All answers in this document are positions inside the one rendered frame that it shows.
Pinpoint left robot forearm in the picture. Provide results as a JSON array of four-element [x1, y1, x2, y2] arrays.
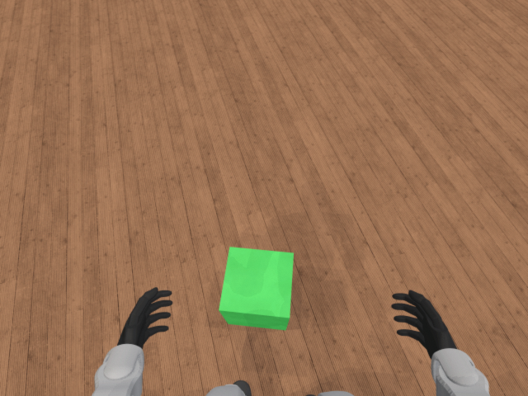
[[92, 344, 144, 396]]

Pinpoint right robot forearm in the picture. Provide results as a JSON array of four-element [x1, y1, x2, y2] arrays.
[[431, 348, 490, 396]]

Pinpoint robot right hand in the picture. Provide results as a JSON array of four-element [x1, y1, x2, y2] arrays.
[[391, 290, 457, 358]]

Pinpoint robot left hand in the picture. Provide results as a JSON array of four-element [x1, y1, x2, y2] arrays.
[[117, 287, 172, 349]]

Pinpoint carton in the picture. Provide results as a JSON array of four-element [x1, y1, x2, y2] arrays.
[[219, 247, 294, 330]]

